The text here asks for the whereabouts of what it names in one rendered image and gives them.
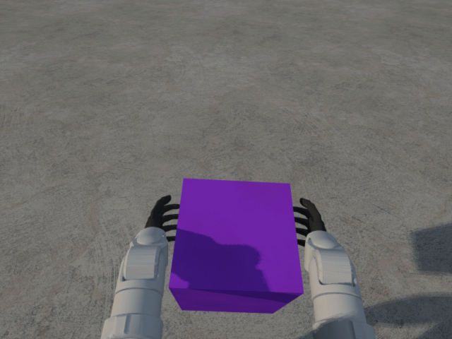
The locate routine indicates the robot right hand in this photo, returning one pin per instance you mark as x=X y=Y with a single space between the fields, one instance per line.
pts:
x=313 y=221

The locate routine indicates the carton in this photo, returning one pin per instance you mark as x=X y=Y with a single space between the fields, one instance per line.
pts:
x=235 y=248

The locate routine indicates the robot right forearm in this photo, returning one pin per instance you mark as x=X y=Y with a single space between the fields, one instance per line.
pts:
x=335 y=293

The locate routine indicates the robot left forearm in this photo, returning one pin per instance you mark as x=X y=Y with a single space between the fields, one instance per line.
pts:
x=140 y=288

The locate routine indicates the robot left hand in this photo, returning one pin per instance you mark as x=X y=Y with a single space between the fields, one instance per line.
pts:
x=157 y=217

